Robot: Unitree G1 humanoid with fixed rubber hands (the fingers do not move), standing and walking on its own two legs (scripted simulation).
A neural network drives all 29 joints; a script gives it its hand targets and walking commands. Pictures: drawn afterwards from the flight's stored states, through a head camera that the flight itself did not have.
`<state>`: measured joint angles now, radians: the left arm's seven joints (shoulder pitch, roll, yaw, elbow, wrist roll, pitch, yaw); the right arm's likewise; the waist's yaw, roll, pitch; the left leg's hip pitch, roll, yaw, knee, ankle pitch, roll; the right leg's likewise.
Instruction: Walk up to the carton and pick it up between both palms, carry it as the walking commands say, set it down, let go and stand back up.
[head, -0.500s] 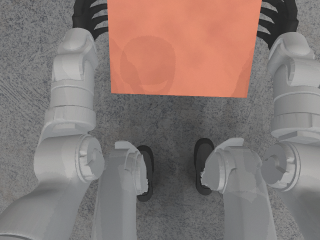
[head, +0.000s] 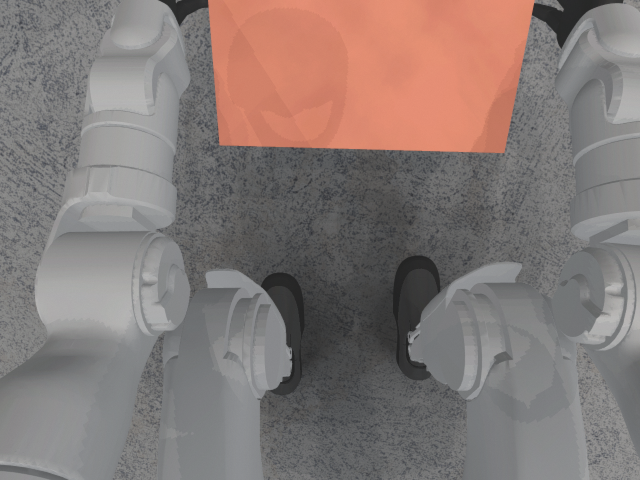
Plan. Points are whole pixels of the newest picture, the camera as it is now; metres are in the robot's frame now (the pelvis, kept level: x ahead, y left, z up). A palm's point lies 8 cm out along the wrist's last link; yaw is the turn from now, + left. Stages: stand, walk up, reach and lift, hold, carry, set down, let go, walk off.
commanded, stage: set down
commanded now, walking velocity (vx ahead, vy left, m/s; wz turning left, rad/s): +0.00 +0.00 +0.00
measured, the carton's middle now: (364, 0) +0.59 -0.03 -0.24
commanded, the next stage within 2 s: none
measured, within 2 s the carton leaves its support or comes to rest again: rests again in 1.14 s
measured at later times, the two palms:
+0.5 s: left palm (171, 14) +0.56 +0.17 -0.19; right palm (562, 22) +0.54 -0.21 -0.19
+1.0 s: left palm (173, 12) +0.57 +0.17 -0.20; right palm (556, 17) +0.55 -0.22 -0.20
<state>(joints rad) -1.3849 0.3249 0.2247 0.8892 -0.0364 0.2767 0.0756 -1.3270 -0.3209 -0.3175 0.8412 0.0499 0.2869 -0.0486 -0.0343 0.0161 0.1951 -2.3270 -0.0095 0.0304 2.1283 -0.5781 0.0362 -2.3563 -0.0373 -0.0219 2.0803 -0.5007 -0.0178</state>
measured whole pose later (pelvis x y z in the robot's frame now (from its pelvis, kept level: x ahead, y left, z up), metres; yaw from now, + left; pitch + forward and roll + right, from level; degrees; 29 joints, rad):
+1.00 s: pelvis +0.00 +0.00 -0.04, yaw +0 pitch +34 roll -1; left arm -1.58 0.44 0.10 1.11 -0.17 0.19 0.04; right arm -1.53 -0.41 -0.20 1.09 0.18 0.19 -0.03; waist -0.04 0.02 0.47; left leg -2.27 -0.02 0.03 2.29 -0.61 0.03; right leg -2.30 -0.04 -0.02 2.24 -0.53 -0.02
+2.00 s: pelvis +0.01 +0.00 -0.04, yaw +0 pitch +34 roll -1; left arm -1.52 0.41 0.17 1.09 -0.11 0.09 0.02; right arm -1.52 -0.41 -0.22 1.15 0.17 0.09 -0.01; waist -0.04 0.00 0.48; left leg -2.26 -0.02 0.03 2.34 -0.67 0.03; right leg -2.29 -0.03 -0.02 2.29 -0.59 -0.01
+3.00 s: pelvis +0.00 +0.00 +0.01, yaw -1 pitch +38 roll -1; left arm -1.48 0.54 0.11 1.09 -0.21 0.17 0.01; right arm -1.41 -0.49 -0.21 1.06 0.23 0.15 -0.04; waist -0.03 0.01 0.27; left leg -2.20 -0.01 0.01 2.15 -0.62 0.02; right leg -2.23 -0.02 -0.03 2.10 -0.53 -0.02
